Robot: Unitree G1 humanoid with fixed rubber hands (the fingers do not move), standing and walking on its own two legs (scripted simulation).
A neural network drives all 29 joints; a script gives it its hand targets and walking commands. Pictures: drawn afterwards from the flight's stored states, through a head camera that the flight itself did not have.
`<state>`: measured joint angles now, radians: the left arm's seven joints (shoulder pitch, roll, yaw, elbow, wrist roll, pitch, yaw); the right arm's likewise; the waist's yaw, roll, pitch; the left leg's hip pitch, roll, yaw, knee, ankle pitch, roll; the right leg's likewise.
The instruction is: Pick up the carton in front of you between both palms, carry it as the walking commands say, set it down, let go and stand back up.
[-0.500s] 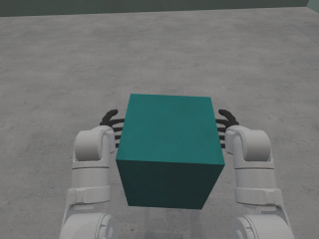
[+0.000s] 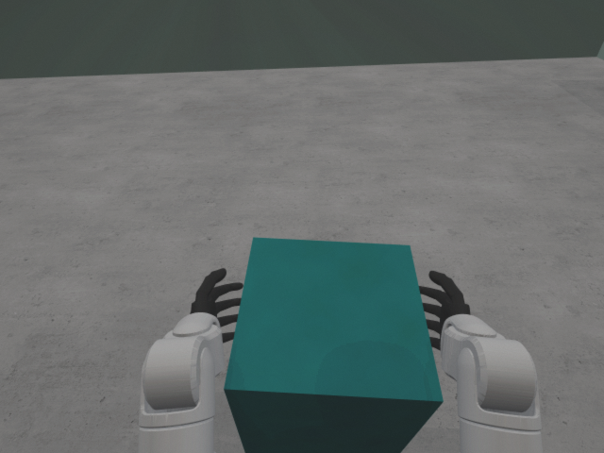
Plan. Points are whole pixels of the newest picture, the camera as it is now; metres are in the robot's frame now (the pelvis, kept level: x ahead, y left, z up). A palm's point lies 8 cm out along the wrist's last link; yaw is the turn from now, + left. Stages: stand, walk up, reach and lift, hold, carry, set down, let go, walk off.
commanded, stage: carry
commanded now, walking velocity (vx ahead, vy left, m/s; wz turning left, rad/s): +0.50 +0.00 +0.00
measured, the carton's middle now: (324, 354) +0.28 +0.00 +0.01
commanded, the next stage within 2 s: none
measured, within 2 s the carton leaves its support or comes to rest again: neither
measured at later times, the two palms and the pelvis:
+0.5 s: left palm (221, 186) +0.58 +0.18 +0.10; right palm (384, 183) +0.57 -0.12 +0.11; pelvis +0.31 +0.03 +0.00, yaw -1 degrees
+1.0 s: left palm (247, 118) +0.86 +0.16 +0.11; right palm (370, 119) +0.85 -0.14 +0.10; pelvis +0.58 +0.02 +0.01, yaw +0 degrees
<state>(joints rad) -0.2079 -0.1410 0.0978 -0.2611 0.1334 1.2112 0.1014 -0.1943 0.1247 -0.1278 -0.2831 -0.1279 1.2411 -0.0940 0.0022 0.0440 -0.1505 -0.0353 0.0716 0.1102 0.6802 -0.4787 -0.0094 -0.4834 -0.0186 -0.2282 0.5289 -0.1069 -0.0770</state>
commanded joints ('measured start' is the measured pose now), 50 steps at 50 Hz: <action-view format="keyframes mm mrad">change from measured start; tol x32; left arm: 1 -402 -909 -657 4 -417 19 -273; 50 -327 -905 -665 -18 -417 13 -279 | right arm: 1 -527 890 722 -56 440 9 277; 50 -457 876 730 -92 426 2 268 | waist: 1 17 -266 -282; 22 18 -200 -58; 26 -29 307 -308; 50 10 -215 -322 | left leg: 1 -647 -56 -102 611 6 18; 23 -290 -66 153 -276 396 39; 27 334 353 -587 -425 380 248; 41 78 150 59 -375 974 97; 45 3 95 116 -183 829 27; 50 -357 0 -62 47 -132 -33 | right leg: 1 726 -408 718 -278 -82 -170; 21 583 -227 113 -298 247 -15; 24 403 -157 7 84 348 49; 28 -235 -41 209 764 -366 75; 44 144 6 10 -111 225 89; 48 753 -357 360 -46 1103 -107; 50 671 -349 382 -139 807 -122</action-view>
